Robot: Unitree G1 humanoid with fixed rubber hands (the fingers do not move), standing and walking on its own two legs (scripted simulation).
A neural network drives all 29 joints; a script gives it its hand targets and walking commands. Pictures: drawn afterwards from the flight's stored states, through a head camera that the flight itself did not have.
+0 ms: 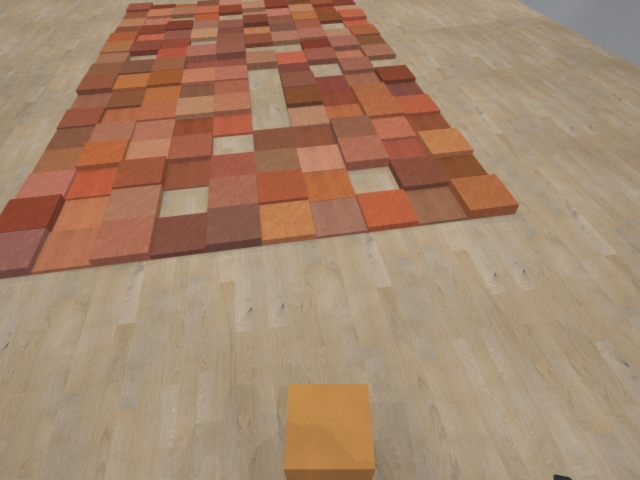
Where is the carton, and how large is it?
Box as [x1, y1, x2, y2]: [284, 384, 374, 479]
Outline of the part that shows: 289,384 284,457 284,471 286,478 371,479 374,471 374,458 367,384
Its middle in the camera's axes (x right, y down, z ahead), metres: +0.03 +0.54 +1.05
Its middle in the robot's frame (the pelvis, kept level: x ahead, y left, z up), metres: +0.40 +0.00 -0.66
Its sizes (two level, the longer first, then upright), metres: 0.210 0.200 0.250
